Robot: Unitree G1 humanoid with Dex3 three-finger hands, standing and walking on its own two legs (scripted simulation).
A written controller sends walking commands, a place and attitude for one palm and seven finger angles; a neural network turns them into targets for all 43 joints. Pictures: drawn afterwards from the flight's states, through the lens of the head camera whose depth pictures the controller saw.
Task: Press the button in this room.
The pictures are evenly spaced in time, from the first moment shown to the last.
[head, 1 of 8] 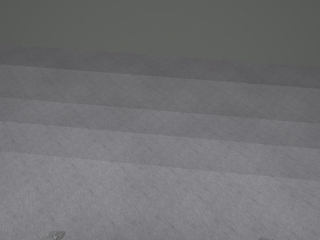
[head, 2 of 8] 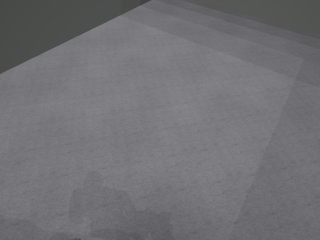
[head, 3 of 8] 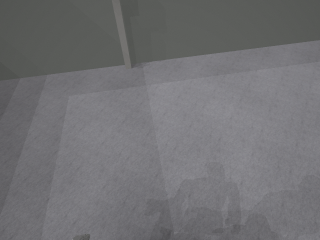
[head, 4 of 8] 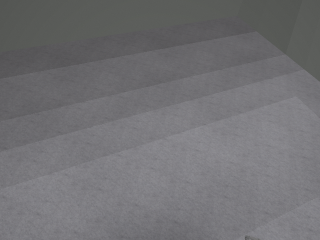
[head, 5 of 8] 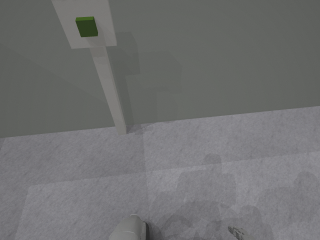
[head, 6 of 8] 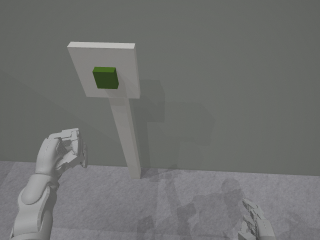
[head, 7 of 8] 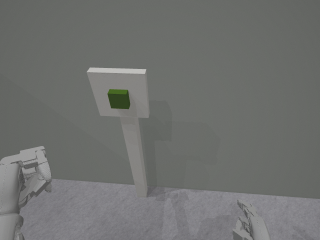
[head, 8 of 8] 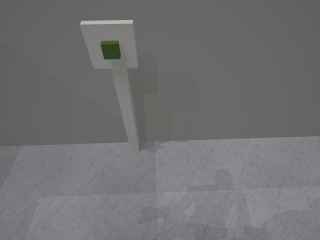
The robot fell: no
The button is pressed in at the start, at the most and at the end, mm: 0 13 0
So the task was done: yes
